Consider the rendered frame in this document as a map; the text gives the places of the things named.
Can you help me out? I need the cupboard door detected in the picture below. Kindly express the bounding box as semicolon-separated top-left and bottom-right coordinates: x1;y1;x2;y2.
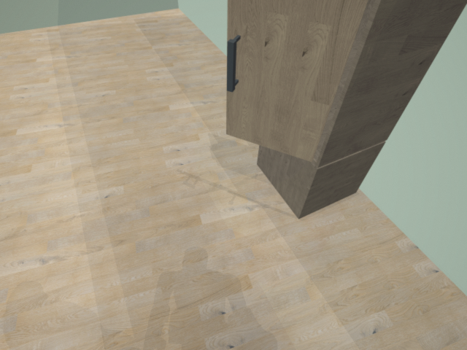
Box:
226;0;368;162

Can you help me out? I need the handle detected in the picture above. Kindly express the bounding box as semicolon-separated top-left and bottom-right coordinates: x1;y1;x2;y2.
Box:
227;35;241;92

